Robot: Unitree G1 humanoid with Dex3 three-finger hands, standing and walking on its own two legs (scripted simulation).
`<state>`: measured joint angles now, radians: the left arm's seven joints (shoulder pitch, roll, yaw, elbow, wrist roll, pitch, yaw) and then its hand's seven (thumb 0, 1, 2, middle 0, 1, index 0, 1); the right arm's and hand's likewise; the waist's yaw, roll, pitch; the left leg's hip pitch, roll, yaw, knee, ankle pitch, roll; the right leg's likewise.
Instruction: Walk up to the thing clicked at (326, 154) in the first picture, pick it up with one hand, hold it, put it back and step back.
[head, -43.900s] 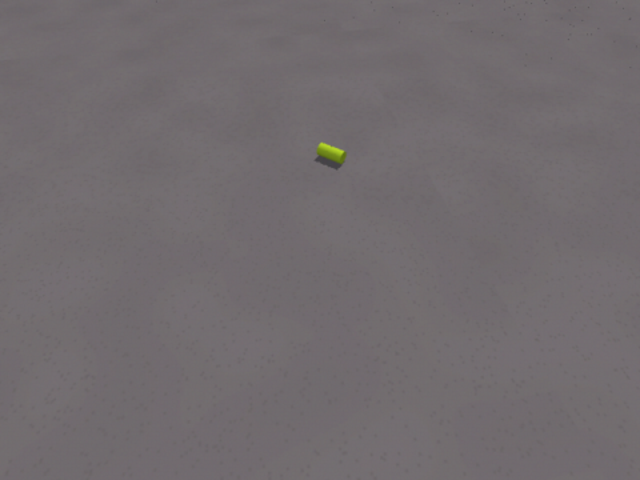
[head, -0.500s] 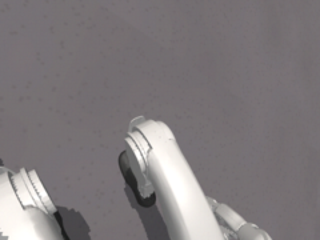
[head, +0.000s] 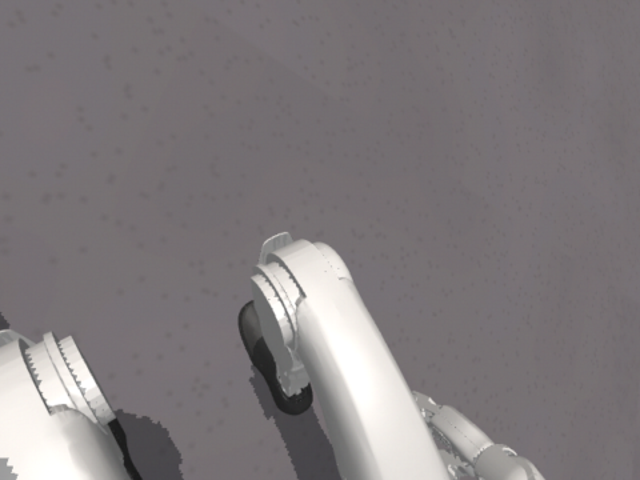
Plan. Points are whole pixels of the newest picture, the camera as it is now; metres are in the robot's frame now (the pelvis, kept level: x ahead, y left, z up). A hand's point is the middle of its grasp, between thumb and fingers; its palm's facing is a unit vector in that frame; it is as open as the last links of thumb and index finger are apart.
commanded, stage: close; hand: left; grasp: from above
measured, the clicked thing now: out of the picture +0.48 +0.30 -0.28
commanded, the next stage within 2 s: settle in 0.26 s
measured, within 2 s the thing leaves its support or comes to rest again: leaves its support in 0.70 s
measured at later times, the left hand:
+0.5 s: hand out of the picture +0.46 +0.30 -0.25, palm faces -0.44 -0.14 -0.89, open 9.3 cm
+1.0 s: hand out of the picture +0.47 +0.32 -0.18, palm faces -0.41 -0.10 -0.91, open 9.1 cm
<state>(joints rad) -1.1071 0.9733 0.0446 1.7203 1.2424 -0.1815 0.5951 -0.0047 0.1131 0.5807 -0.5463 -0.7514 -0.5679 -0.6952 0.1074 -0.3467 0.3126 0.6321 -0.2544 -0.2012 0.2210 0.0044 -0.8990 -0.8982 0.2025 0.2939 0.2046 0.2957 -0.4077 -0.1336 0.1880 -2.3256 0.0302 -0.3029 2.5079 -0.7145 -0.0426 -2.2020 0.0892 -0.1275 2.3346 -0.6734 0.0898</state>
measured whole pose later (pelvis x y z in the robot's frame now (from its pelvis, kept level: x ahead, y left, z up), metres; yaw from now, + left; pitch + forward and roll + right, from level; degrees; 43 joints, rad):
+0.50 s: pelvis +0.00 +0.00 +0.00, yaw +0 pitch +29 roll -15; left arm -1.11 0.96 0.04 1.69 1.24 -0.16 0.57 -0.01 0.12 0.41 -0.74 -0.51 -0.75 -0.46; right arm 0.12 -0.35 0.30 0.62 -0.24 -0.20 0.22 0.00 -0.91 -0.90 0.20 0.29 0.20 0.30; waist -0.41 -0.12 0.18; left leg -2.34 0.03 -0.29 2.51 -0.71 -0.03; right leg -2.21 0.08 -0.12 2.33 -0.67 0.09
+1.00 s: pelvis +0.01 +0.00 +0.01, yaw +3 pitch +33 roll -12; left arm -1.01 0.78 0.01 1.41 1.19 -0.07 0.38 -0.01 0.13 0.32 -0.83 -0.39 -0.84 -0.35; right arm 0.12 -0.31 0.16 0.65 -0.16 -0.11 0.23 0.01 -0.91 -0.90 0.20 0.29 0.20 0.30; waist -0.30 -0.02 0.01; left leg -2.36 0.02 -0.23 2.45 -0.70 -0.03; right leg -2.24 0.05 -0.08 2.33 -0.69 0.08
